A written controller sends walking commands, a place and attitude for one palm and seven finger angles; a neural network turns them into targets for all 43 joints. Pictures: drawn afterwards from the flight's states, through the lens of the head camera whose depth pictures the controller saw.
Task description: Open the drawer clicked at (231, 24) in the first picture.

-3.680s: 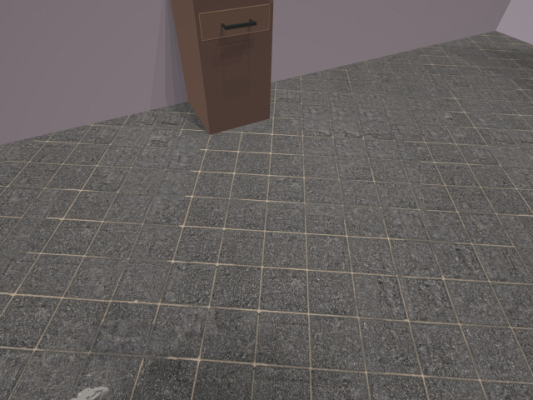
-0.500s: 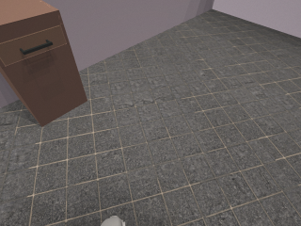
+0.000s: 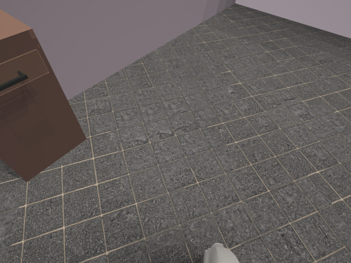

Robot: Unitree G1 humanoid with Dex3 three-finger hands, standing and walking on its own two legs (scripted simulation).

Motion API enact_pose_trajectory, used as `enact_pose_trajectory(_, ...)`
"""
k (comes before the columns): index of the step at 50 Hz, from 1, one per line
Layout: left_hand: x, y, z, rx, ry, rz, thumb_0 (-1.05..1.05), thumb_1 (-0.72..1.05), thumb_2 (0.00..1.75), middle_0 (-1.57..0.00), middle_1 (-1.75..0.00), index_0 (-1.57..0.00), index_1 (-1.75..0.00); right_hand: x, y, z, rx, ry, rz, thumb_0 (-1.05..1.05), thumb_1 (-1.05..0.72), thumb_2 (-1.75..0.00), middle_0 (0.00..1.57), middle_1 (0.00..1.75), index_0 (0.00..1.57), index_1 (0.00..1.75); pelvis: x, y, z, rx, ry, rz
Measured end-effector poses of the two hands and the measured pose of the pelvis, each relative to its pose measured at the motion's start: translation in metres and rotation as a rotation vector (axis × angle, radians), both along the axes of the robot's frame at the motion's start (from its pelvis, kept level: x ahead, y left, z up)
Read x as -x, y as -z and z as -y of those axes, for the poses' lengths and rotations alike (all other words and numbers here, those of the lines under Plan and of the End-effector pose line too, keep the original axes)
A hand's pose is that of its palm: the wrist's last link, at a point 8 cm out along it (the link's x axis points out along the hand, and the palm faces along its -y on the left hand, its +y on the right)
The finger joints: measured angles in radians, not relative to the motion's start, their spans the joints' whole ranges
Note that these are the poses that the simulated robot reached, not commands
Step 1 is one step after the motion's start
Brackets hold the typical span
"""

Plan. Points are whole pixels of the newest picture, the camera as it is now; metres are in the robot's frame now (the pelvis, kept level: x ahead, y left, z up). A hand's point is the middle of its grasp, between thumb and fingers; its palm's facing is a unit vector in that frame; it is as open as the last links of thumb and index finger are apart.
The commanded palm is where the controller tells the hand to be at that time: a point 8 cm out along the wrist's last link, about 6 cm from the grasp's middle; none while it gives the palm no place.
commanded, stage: walk to a spot facing it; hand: left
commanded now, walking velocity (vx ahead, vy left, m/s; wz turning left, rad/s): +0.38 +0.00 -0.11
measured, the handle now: (3, 83) +0.80 +0.76 -0.13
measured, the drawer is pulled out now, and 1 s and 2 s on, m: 0.00 0.00 0.00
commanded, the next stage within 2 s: turn to face it in 0.78 s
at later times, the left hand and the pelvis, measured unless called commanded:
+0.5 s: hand (126, 241) +0.20 +0.14 -0.17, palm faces +0.11 -0.98 -0.18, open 7.3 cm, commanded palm none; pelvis +0.23 -0.03 +0.00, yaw +2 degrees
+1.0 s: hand (132, 146) +0.52 +0.17 -0.17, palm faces -0.04 -0.97 -0.23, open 7.4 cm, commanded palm none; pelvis +0.43 -0.02 +0.00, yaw -4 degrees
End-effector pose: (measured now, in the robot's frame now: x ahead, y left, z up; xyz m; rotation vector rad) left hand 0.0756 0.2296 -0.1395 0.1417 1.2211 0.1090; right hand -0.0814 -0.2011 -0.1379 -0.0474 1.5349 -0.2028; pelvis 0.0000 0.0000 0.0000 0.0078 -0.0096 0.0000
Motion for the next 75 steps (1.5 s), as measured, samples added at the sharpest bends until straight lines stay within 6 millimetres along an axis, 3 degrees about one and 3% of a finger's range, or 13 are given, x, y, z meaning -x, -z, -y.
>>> enact_pose_trajectory(5, -0.093, 0.006, 0.027, -0.028, 0.07, 0.076, 0.0, 0.91, 0.9, -0.2, -0.3, -0.19, -0.3, -0.015, 0.019, 0.008, -0.051, 0.066, -0.109, 0.0, -0.91, -0.89, 0.2, 0.3, 0.2, 0.3, -0.06, 0.019, 0.024, -0.008, 0.016, 0.004)
enact_pose_trajectory(8, -0.125, 0.009, 0.041, -0.038, 0.052, 0.125, 0.0, 0.91, 0.9, -0.2, -0.3, -0.2, -0.3, -0.047, 0.028, 0.023, -0.067, 0.06, -0.129, 0.0, -0.91, -0.89, 0.2, 0.3, 0.2, 0.3, -0.088, 0.026, 0.038, -0.007, 0.012, 0.016)
enact_pose_trajectory(15, -0.131, -0.006, 0.042, -0.068, -0.04, 0.05, -0.02, 0.95, 0.9, -0.2, -0.3, -0.2, -0.3, -0.203, 0.019, 0.066, 0.002, -0.031, 0.121, 0.0, -0.91, -0.89, 0.2, 0.3, 0.19, 0.3, -0.144, 0.005, 0.049, 0.007, -0.001, 0.016)
enact_pose_trajectory(20, -0.125, -0.007, 0.039, -0.055, -0.069, -0.056, -0.02, 0.94, 0.9, -0.2, -0.3, -0.2, -0.3, -0.311, 0.003, 0.076, 0.035, -0.089, 0.29, 0.0, -0.92, -0.89, 0.2, 0.3, 0.19, 0.29, -0.185, -0.002, 0.045, 0.014, -0.011, 0.004)
enact_pose_trajectory(31, -0.124, 0.028, 0.027, 0.063, -0.203, -0.293, 0.0, 0.91, 0.9, -0.2, -0.3, -0.2, -0.3, -0.491, -0.004, 0.026, 0.065, -0.266, 0.435, 0.0, -0.92, -0.89, 0.2, 0.3, 0.19, 0.3, -0.288, 0.017, 0.001, 0.034, -0.046, 0.011)
enact_pose_trajectory(35, -0.164, 0.025, 0.009, 0.056, -0.169, -0.315, 0.0, 0.91, 0.9, -0.2, -0.3, -0.2, -0.3, -0.502, -0.004, 0.009, 0.061, -0.223, 0.423, 0.0, -0.91, -0.89, 0.2, 0.3, 0.19, 0.3, -0.318, 0.013, -0.011, 0.019, -0.024, 0.027)
enact_pose_trajectory(43, -0.308, 0.005, -0.015, -0.01, -0.078, -0.142, 0.0, 0.91, 0.9, -0.2, -0.3, -0.2, -0.3, -0.483, -0.007, 0.024, 0.096, -0.084, 0.271, -0.02, -0.96, -0.89, 0.2, 0.3, 0.2, 0.3, -0.378, -0.002, -0.01, -0.005, 0.037, 0.019)
enact_pose_trajectory(50, -0.436, -0.004, 0.01, -0.061, 0.051, -0.012, 0.0, 0.91, 0.9, -0.2, -0.3, -0.19, -0.3, -0.46, 0.014, 0.029, 0.02, 0.025, 0.099, -0.01, -0.93, -0.89, 0.2, 0.3, 0.2, 0.3, -0.429, 0.004, 0.015, -0.022, 0.068, 0.016)
enact_pose_trajectory(54, -0.489, 0.0, 0.036, -0.084, 0.076, 0.086, 0.0, 0.91, 0.9, -0.2, -0.3, -0.19, -0.3, -0.461, 0.034, 0.037, -0.044, 0.043, -0.004, 0.0, -0.92, -0.89, 0.2, 0.3, 0.19, 0.3, -0.458, 0.02, 0.039, -0.025, 0.037, 0.015)
enact_pose_trajectory(57, -0.503, -0.006, 0.052, -0.068, 0.052, 0.121, 0.0, 0.91, 0.9, -0.2, -0.3, -0.2, -0.3, -0.481, 0.035, 0.047, -0.053, 0.015, -0.022, 0.0, -0.92, -0.89, 0.2, 0.3, 0.19, 0.3, -0.466, 0.016, 0.045, -0.019, -0.005, 0.021)
enact_pose_trajectory(62, -0.501, -0.014, 0.061, -0.051, -0.037, 0.131, -0.01, 0.92, 0.9, -0.2, -0.3, -0.2, -0.3, -0.541, 0.025, 0.065, -0.028, -0.06, 0.068, 0.0, -0.91, -0.89, 0.2, 0.3, 0.19, 0.3, -0.475, 0.006, 0.05, -0.019, -0.059, 0.014)
enact_pose_trajectory(68, -0.486, -0.007, 0.041, -0.047, -0.115, 0.113, -0.02, 0.92, 0.9, -0.21, -0.3, -0.2, -0.3, -0.616, 0.009, 0.075, 0.033, -0.17, 0.208, 0.0, -0.91, -0.89, 0.2, 0.3, 0.19, 0.3, -0.48, 0.006, 0.043, 0.001, -0.129, 0.005)
enact_pose_trajectory(75, -0.442, 0.028, -0.003, -0.026, -0.244, 0.039, -0.01, 0.91, 0.9, -0.2, -0.3, -0.2, -0.3, -0.68, -0.001, 0.06, 0.121, -0.32, 0.329, 0.0, -0.91, -0.89, 0.2, 0.3, 0.19, 0.3, -0.481, 0.024, 0.019, 0.035, -0.215, -0.008)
